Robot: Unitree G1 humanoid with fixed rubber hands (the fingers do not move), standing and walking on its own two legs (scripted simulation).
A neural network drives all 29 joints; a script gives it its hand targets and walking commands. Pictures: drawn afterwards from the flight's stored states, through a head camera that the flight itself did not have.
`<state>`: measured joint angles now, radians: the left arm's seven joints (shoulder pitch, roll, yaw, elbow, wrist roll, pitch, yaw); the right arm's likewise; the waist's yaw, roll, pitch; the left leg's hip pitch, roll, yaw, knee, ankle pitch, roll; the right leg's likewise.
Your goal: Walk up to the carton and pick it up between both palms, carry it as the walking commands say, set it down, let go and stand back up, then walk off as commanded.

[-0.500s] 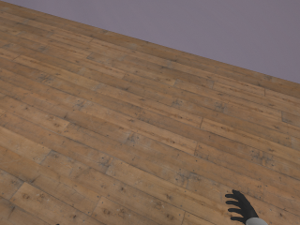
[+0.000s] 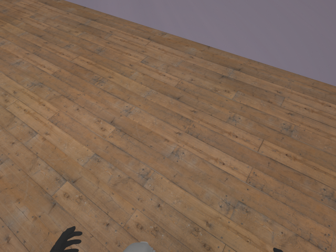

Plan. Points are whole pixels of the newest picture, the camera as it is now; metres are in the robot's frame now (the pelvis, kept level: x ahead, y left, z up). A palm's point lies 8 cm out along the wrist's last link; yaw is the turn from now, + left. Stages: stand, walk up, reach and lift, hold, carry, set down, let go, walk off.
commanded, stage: walk up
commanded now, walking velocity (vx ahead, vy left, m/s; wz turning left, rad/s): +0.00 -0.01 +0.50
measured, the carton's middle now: out of the picture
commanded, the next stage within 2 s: none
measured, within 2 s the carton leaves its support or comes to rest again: neither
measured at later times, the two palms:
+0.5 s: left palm out of the picture -0.01 +0.31 -0.13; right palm (254, 234) +0.17 -0.20 -0.09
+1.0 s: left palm out of the picture -0.06 +0.27 -0.09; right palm (239, 221) +0.20 -0.18 -0.12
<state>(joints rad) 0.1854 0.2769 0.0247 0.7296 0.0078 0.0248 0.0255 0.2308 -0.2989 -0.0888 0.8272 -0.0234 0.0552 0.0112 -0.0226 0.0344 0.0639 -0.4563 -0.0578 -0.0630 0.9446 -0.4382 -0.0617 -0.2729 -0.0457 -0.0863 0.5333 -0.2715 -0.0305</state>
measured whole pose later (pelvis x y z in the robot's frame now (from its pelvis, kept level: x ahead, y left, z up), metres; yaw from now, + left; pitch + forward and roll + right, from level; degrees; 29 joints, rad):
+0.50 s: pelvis -0.02 +0.03 +0.00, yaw +17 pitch -1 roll -2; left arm 0.20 0.30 0.05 0.80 0.02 0.06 0.01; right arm 0.16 -0.27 -0.06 0.78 -0.01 0.04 0.00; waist 0.00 -0.04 0.10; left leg -0.23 -0.01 -0.04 0.53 -0.28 0.03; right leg -0.47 -0.06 -0.05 1.05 -0.43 0.08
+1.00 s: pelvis -0.02 -0.01 +0.00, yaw +32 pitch +1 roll +2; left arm 0.21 0.25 0.03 0.75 0.03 0.01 0.02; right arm 0.20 -0.27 -0.06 0.76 -0.01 0.07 0.04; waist -0.02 0.00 0.08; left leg -0.43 -0.01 0.02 0.88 -0.43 -0.07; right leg -0.23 -0.12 -0.16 0.49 -0.27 0.00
